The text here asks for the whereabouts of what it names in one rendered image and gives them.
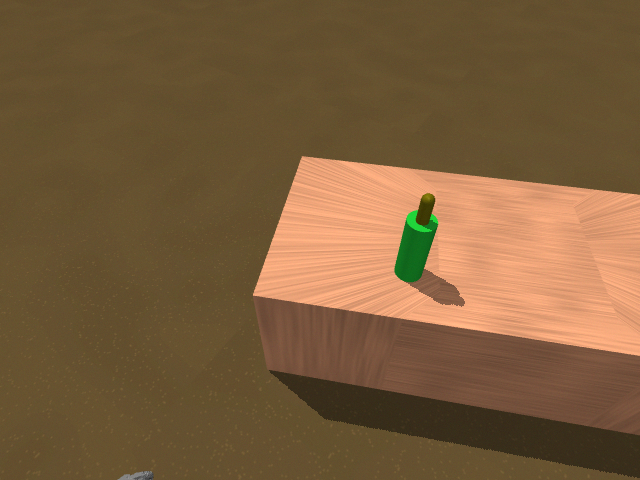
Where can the bottle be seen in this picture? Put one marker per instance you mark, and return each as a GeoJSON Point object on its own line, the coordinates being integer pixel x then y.
{"type": "Point", "coordinates": [418, 234]}

